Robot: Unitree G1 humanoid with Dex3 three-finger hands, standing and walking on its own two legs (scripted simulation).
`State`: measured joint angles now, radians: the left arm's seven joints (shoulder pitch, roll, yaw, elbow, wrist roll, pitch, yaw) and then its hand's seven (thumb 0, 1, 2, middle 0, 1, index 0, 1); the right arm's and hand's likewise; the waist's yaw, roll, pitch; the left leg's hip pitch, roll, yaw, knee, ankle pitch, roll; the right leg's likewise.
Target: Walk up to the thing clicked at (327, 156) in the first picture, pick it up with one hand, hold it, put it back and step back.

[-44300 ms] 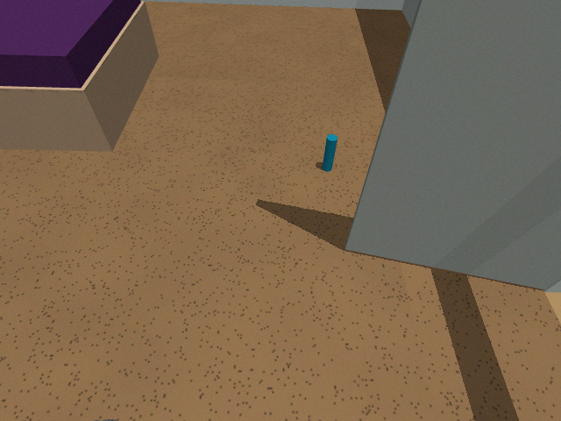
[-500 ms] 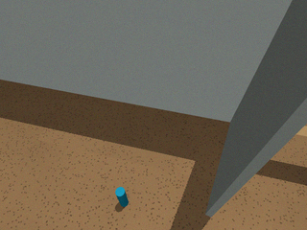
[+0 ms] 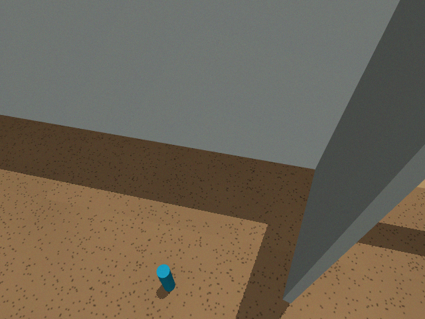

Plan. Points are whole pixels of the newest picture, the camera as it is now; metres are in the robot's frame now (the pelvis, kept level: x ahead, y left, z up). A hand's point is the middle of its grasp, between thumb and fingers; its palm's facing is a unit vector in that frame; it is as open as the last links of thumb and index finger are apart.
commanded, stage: stand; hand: left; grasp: from the side
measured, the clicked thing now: (166, 278) +0.37 +0.22 -0.68
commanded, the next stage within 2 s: step back in 0.66 s
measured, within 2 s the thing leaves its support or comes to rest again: neither
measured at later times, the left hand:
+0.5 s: hand out of the picture +0.07 +0.25 -0.16, palm faces -0.02 -0.94 -0.34, open 7.4 cm
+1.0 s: hand out of the picture +0.03 +0.25 -0.17, palm faces -0.05 -0.90 -0.43, open 7.4 cm
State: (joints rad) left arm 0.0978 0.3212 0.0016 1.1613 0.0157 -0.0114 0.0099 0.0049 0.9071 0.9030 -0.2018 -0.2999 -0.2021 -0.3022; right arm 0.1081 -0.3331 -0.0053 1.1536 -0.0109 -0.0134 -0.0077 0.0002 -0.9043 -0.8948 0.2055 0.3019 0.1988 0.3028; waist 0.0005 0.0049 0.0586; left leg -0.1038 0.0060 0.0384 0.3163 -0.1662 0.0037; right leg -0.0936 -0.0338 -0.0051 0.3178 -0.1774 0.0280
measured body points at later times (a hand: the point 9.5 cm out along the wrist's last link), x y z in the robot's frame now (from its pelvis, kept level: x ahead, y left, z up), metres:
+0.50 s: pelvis +0.00 +0.00 +0.00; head +0.01 +0.00 +0.45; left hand +0.07 +0.30 -0.14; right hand +0.07 -0.30 -0.14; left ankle +0.01 +0.11 -0.75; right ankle +0.00 -0.14 -0.75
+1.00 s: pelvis -0.05 -0.03 -0.03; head +0.01 -0.04 +0.42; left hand +0.04 +0.30 -0.14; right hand +0.06 -0.35 -0.16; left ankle -0.02 +0.11 -0.72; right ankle +0.00 -0.14 -0.75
